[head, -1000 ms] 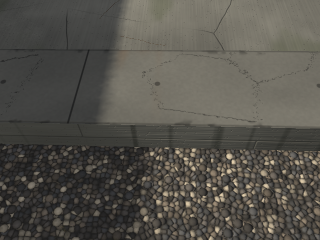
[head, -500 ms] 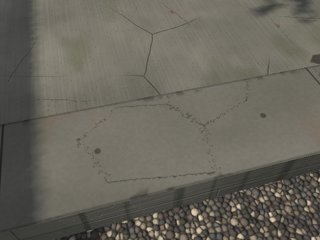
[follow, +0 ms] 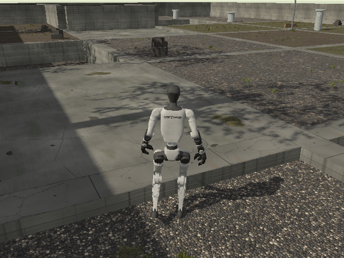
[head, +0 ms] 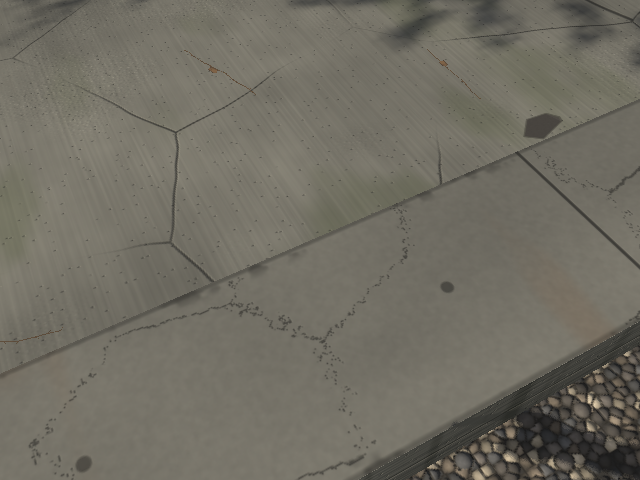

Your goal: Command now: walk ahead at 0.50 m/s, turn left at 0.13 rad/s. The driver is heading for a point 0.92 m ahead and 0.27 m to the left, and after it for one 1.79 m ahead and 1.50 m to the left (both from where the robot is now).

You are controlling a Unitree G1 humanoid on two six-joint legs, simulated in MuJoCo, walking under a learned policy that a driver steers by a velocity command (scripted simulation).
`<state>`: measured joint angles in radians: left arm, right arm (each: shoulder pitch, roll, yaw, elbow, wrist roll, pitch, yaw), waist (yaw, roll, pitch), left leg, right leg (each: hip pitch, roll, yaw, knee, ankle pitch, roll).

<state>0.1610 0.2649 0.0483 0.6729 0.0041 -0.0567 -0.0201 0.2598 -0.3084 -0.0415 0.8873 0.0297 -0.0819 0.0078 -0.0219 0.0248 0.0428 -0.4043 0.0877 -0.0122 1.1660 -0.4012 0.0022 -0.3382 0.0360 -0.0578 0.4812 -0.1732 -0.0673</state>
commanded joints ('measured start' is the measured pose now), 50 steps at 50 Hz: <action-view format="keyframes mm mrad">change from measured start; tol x64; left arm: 1 41 114 38 -18 12 -35 7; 50 -123 118 19 -84 -27 -75 -12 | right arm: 1 18 -80 -20 -50 -3 5 -9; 50 184 -92 -22 -91 -39 41 -34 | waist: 1 15 -116 -110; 50 28 132 -144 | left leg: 1 -181 61 -60 46 127 -17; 15 -1322 -29 -74 1094 -175 -15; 23 29 -232 171 18 -33 183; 26 530 141 -1094 -803 -19 352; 36 -130 -145 -213 -856 253 188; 50 578 46 -235 -637 1132 119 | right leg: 1 215 -280 238 -289 296 -173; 18 141 -288 -99 -388 90 -48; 23 454 -332 -139 83 2030 -71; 26 -147 68 307 1078 -85 18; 33 -547 -39 158 1452 -145 -78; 50 -36 24 8 -105 196 -33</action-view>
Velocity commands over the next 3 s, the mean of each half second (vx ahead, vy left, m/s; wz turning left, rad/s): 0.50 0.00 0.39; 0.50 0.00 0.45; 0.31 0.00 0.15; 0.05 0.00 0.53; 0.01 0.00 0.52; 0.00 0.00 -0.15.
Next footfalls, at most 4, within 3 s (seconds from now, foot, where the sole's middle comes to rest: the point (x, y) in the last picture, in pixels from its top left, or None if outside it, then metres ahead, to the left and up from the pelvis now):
0.46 left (236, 464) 0.44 0.19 -0.59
1.02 right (239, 282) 0.82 0.21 -0.59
1.52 left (126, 245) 0.93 0.47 -0.59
1.94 right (218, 200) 1.06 0.27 -0.59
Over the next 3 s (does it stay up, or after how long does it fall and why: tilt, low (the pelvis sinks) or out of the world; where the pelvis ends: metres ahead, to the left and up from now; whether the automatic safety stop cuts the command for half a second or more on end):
stays up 0.89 0.30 0.17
